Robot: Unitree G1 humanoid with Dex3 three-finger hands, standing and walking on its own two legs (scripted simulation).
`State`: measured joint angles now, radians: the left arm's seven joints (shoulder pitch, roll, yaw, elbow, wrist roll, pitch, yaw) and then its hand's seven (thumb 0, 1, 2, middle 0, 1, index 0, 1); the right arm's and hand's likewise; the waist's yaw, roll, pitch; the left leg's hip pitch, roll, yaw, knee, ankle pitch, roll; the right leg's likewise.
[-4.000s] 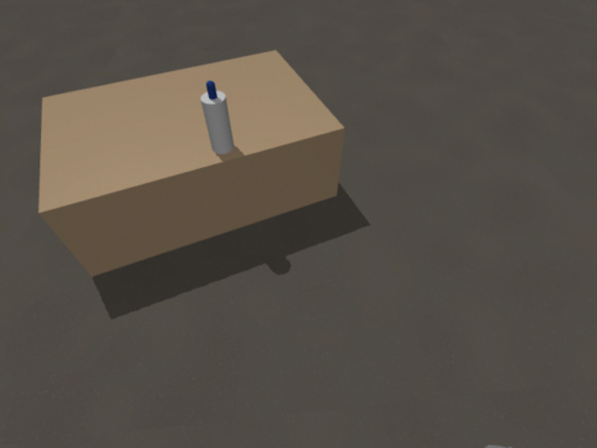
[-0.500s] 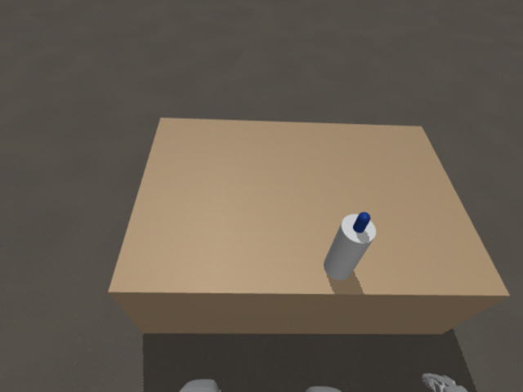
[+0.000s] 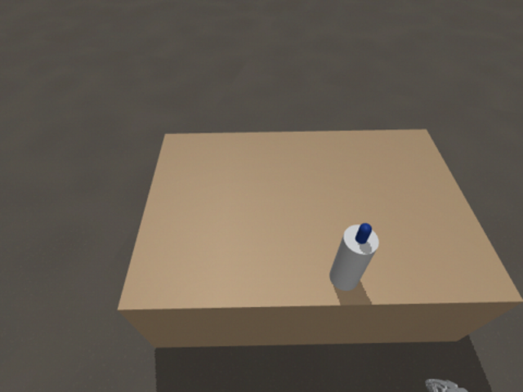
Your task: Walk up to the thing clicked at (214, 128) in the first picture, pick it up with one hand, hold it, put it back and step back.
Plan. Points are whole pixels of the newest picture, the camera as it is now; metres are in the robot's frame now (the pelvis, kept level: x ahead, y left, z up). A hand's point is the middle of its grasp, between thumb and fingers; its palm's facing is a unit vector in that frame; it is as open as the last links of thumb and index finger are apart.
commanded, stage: walk up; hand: right
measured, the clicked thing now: (354, 254) +0.46 -0.23 -0.26
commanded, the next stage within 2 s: stand in 0.46 s
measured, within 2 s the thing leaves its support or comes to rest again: neither
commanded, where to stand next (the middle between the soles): +0.07 +0.00 m, yaw -1 degrees
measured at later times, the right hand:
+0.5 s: hand out of the picture +0.08 -0.25 -0.16, palm faces +0.01 +0.95 -0.32, open 7.3 cm
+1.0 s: hand out of the picture +0.10 -0.26 -0.15, palm faces -0.01 +0.94 -0.34, open 7.3 cm
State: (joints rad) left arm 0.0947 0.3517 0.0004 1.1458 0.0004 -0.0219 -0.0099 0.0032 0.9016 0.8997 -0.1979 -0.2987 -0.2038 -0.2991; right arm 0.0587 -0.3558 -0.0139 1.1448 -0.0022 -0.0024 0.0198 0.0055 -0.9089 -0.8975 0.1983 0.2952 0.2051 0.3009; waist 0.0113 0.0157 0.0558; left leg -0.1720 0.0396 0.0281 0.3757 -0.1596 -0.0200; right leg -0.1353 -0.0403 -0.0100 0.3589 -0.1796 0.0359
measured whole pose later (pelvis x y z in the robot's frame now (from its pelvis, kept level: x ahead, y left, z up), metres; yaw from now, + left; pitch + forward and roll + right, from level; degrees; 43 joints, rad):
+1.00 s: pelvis +0.02 -0.01 +0.00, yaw +0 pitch -2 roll +0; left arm 0.11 0.35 0.00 1.14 0.01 -0.01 -0.01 0.00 0.90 0.90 -0.20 -0.30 -0.20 -0.30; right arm 0.08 -0.35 -0.01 1.15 -0.01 -0.01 0.01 0.01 -0.91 -0.90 0.20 0.30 0.20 0.30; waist -0.01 0.00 0.04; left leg -0.13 0.05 0.02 0.33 -0.16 -0.03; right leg -0.10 -0.03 -0.02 0.31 -0.18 0.03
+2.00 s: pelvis +0.03 -0.01 +0.00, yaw +0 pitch -2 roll +0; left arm 0.12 0.35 0.00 1.12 0.01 -0.01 0.00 0.00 0.90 0.90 -0.20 -0.30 -0.20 -0.30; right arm 0.10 -0.35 -0.01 1.14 -0.01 -0.01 0.01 0.01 -0.91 -0.90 0.20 0.30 0.21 0.30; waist 0.00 0.00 0.04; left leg -0.12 0.05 0.02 0.31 -0.16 -0.03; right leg -0.08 -0.03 -0.02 0.30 -0.19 0.03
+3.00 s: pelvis +0.01 -0.01 -0.01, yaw +0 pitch +3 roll +0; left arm 0.21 0.26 0.02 0.81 -0.03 -0.03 0.04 0.00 0.92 0.92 -0.21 -0.31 -0.22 -0.31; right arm -0.06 -0.34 -0.18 1.04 -0.08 0.02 0.04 0.01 -0.50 -0.50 0.09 0.10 0.09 0.11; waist 0.01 0.02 0.03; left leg -0.33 0.04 0.02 0.49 -0.22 -0.03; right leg -0.30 -0.04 -0.01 0.50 -0.26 0.03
